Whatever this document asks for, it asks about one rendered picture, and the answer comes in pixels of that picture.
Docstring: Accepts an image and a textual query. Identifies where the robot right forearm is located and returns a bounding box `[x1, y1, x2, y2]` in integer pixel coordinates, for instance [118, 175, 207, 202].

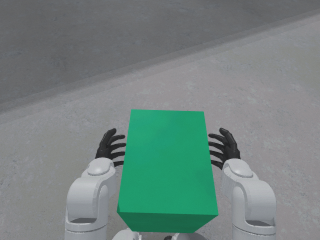
[220, 158, 277, 240]

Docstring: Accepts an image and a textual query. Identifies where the robot left forearm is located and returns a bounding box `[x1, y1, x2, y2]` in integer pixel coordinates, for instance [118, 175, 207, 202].
[64, 157, 117, 240]

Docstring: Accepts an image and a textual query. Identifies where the carton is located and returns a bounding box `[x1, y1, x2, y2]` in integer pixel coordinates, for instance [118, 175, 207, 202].
[117, 109, 219, 233]

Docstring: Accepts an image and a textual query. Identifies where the robot left thigh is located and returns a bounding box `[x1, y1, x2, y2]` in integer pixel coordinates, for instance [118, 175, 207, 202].
[112, 229, 142, 240]

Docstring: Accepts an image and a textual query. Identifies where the robot left hand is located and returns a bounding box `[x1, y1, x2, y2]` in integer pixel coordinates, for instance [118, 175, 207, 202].
[95, 128, 126, 167]

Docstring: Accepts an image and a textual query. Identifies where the robot right hand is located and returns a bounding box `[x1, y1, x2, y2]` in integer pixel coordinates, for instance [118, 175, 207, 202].
[208, 128, 241, 170]

